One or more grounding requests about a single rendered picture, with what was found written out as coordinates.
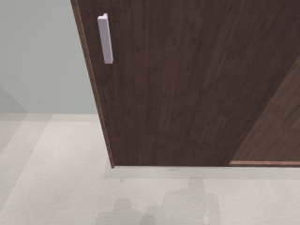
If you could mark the wardrobe door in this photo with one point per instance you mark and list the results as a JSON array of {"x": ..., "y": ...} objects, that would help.
[
  {"x": 189, "y": 78},
  {"x": 276, "y": 134}
]

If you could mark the handle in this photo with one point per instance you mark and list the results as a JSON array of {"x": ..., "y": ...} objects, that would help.
[{"x": 105, "y": 37}]

